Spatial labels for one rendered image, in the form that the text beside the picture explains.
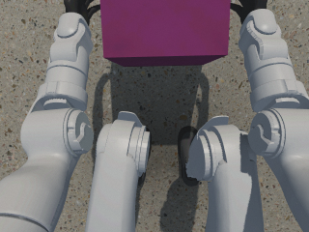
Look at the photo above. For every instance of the carton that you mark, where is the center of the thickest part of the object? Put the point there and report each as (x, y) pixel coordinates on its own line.
(156, 33)

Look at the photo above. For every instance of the left robot foot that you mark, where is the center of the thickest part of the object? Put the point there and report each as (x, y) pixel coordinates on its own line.
(142, 178)

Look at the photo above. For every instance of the robot right forearm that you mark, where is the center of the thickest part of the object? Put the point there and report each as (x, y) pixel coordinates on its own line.
(268, 65)

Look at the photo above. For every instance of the right robot thigh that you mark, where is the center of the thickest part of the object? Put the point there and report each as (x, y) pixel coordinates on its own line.
(235, 202)

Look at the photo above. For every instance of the robot right upper arm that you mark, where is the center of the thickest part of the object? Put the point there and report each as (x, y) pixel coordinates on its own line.
(281, 137)

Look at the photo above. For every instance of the robot right hand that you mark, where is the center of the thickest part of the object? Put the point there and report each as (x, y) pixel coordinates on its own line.
(247, 7)

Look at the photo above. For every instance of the robot left forearm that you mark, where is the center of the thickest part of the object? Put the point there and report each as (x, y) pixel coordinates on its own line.
(68, 67)

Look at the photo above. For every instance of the robot left hand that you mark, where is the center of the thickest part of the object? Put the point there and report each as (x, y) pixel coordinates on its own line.
(81, 7)

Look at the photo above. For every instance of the robot left upper arm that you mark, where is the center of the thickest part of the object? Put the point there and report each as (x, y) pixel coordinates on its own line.
(33, 197)

